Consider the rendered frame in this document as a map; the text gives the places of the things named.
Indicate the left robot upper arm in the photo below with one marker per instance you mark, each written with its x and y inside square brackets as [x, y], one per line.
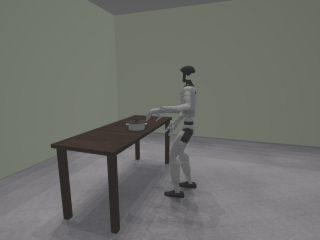
[187, 92]

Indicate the robot left hand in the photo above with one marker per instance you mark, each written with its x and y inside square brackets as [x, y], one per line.
[153, 111]

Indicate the right robot forearm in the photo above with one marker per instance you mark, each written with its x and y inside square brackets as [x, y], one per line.
[179, 118]

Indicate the pot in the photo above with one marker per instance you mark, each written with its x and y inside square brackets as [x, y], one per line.
[136, 127]

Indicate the left robot forearm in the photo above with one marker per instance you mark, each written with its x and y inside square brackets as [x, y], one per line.
[173, 109]

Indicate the robot right hand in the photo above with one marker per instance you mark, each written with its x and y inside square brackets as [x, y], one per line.
[172, 127]

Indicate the robot left shin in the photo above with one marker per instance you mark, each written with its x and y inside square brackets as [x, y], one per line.
[175, 175]

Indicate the table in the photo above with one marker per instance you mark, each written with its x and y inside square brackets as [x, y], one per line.
[108, 140]

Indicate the robot left foot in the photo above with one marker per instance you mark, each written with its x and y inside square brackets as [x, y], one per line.
[173, 194]

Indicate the lid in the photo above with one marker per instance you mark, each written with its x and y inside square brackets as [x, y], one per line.
[136, 121]

